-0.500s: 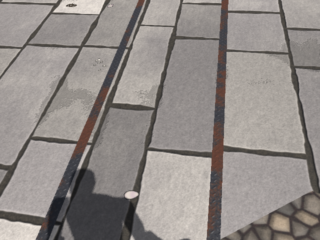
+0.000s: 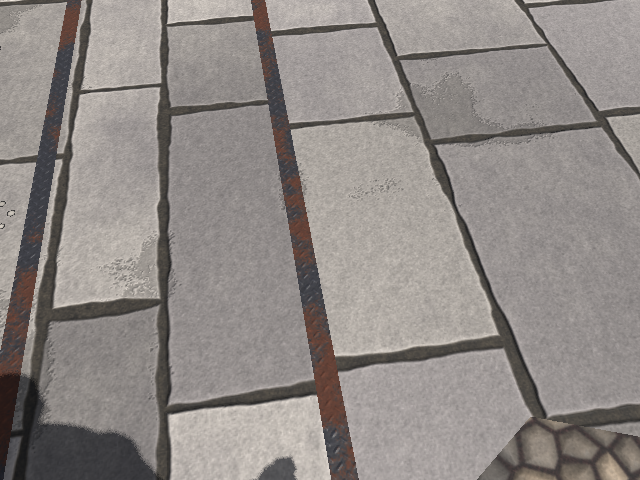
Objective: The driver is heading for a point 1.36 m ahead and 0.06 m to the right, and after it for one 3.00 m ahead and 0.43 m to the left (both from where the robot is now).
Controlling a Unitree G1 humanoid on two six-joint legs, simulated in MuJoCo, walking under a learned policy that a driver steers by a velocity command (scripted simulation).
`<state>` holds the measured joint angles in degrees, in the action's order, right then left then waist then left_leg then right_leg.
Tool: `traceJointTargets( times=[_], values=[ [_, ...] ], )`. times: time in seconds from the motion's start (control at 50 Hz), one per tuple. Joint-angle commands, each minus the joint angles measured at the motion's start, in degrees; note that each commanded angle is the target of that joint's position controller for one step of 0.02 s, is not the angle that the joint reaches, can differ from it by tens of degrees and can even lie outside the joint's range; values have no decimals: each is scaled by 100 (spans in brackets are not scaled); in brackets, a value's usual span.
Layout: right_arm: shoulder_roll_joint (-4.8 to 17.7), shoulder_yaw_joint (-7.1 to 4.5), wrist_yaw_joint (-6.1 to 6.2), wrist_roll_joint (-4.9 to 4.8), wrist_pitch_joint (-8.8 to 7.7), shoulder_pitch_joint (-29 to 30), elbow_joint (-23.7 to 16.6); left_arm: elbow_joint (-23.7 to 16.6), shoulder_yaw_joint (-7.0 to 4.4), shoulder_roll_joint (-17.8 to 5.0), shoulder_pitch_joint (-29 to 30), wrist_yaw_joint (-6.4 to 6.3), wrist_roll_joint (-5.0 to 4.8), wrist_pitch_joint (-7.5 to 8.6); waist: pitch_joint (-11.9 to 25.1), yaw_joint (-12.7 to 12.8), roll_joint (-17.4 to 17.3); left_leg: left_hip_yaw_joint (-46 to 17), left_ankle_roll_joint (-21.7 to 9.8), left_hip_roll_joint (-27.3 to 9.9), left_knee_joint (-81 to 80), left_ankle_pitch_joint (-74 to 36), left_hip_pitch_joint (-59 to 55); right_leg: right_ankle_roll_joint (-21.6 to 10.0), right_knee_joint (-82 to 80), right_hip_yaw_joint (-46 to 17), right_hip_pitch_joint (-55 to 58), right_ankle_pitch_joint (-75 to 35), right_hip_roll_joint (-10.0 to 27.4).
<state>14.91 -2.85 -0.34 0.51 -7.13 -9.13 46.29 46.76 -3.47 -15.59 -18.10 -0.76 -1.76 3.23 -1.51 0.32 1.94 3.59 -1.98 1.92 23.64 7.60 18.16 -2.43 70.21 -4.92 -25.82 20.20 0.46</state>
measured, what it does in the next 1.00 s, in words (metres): walks ahead: right foot, then left foot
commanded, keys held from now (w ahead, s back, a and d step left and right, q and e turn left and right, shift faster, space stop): w+e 0.36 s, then w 0.08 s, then w+q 0.56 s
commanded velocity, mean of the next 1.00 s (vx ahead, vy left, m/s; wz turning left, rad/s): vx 0.50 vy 0.00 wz -0.14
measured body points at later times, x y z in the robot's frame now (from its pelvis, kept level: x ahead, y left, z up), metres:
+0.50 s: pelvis +0.26 -0.09 -0.01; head +0.30 -0.12 +0.44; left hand +0.48 +0.12 -0.10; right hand +0.27 -0.39 -0.14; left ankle +0.19 +0.10 -0.63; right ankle +0.30 -0.18 -0.74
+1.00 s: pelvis +0.55 -0.11 -0.03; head +0.60 -0.11 +0.42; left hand +0.63 +0.17 -0.15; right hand +0.72 -0.38 -0.12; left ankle +0.66 -0.05 -0.74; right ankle +0.32 -0.19 -0.68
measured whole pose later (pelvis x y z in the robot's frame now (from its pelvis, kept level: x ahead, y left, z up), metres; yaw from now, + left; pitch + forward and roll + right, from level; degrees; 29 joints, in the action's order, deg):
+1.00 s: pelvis +0.55 -0.11 -0.03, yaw -4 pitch +3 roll +0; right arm 15.4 -3.2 -3.3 -1.1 -4.0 -6.4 40.0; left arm 46.8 -3.3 -15.7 -18.1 -1.3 0.2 3.5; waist -2.0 1.1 -0.6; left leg 3.2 -6.6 2.8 36.8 8.7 31.2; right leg 0.3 51.2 6.1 -5.2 28.1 1.2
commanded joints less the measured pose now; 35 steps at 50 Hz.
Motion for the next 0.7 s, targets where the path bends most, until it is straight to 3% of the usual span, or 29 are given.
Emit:
traceJointTargets(
  times=[0.02,0.1,0.18,0.28,0.3,0.34,0.36,0.38,0.4,0.42,0.44,0.46,0.48,0.5,0.54,0.58,0.64,0.7],
  values=[
    [476,-130,-25,-1,-82,-178,-124,-479,-71,-169,-156,32,-21,-28,240,-3,-622,-1461,-978,-1628,-1490,-206,-918,15,-42,-164,-1044,-348,696],
    [783,-242,-21,-27,-103,-301,32,-839,-47,-170,345,46,52,-82,50,-27,-440,-768,-1105,-1747,-1688,-920,-1008,106,-808,-176,-1602,-1041,817],
    [950,-263,11,-43,-10,-407,76,-1089,0,-146,1037,205,42,4,-51,-263,-424,28,-879,-1563,-1579,-1207,-1231,72,-2148,168,-1468,-2182,720],
    [1198,-313,30,-167,164,-793,198,-1539,12,-193,1827,382,18,-17,-287,-512,-490,345,-661,-1814,-1301,-1151,-1946,-107,-3085,608,-1430,-1800,547],
    [1253,-332,37,-191,211,-805,209,-1605,-10,-245,1845,406,25,-25,-283,-468,-526,417,-607,-1869,-1120,-1510,-2104,-192,-3187,712,-1348,-1500,462],
    [1408,-375,75,-212,294,-729,173,-1617,-130,-464,1449,411,54,-54,53,-141,-728,664,-472,-1849,-222,-3392,-2236,-425,-3316,1054,-562,-909,53],
    [1425,-377,104,-220,352,-628,136,-1432,-269,-672,675,393,51,-62,459,324,-685,876,-350,-1688,850,-4151,-2061,-602,-3642,1240,448,-1049,-270],
    [1212,-290,135,-163,356,-746,101,-1122,-482,-1055,-411,300,50,-88,1030,791,-398,932,-145,-1461,2325,-3679,-1056,-845,-3790,917,2230,-1298,-330],
    [457,-33,63,91,251,-1216,-171,-1075,-619,-1778,-750,191,37,-99,1517,443,1197,862,199,-726,4553,909,1483,-1621,-3966,-1820,4366,-1178,1324],
    [540,27,-32,-51,-4,-1121,-255,-1237,-507,-1616,-902,222,59,-9,2617,503,1183,-507,204,-121,5660,2687,2494,-2304,-5136,-4352,5049,-347,2136],
    [1025,-126,-87,-329,-98,-473,-320,-1092,-370,-1150,-861,279,127,57,1960,702,472,-790,90,-439,5809,2138,3014,-1870,-5302,-3542,4676,-641,1946],
    [939,-88,-84,-357,-120,-318,-374,-1094,-308,-984,-488,282,120,84,1307,490,329,-684,9,-702,5437,1633,2979,-1637,-5234,-2600,3802,-1220,1799],
    [887,-84,-35,-246,-77,-287,-271,-1169,-225,-743,26,280,115,96,942,247,-77,-667,29,-978,5047,1239,2603,-1420,-5242,-1865,2916,-1823,1561],
    [890,-118,-23,-189,11,-414,-199,-1211,-156,-550,334,281,156,123,759,27,10,-723,51,-1146,4729,981,2163,-1307,-5389,-1369,2283,-2210,1354],
    [737,-119,-41,-191,199,-721,-69,-1131,-149,-529,451,275,191,226,682,-175,118,-702,129,-1196,4517,629,1701,-1276,-5741,-882,1741,-2501,1211],
    [618,-110,-11,-176,320,-653,-65,-973,-175,-620,367,247,220,323,454,-206,63,-720,208,-1166,4230,222,1853,-1226,-5972,-396,1576,-2813,1160],
    [532,-112,4,-181,346,-212,-181,-750,-174,-593,125,152,262,344,140,-25,59,-910,275,-1007,3463,-579,2379,-1039,-6131,146,1808,-2897,1080],
    [448,-103,-62,-190,294,107,-271,-648,-168,-637,128,93,261,347,-13,114,118,-903,215,-774,2398,-1462,2341,-809,-6245,601,2011,-2633,1021]
  ],
)
Keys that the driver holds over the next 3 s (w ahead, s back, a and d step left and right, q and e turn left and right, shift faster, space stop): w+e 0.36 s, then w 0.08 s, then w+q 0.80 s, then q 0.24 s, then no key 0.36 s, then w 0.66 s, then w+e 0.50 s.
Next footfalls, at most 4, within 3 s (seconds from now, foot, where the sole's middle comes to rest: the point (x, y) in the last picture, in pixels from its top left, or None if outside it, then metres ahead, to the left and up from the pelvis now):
0.38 right None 0.34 -0.19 -0.77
0.96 left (356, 372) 0.70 -0.05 -0.77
1.42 right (421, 272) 0.98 -0.22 -0.77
1.80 left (332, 309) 0.87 0.00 -0.77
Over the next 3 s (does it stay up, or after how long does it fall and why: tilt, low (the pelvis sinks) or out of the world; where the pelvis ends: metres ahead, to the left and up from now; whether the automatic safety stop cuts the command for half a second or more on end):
stays up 1.30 0.03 0.00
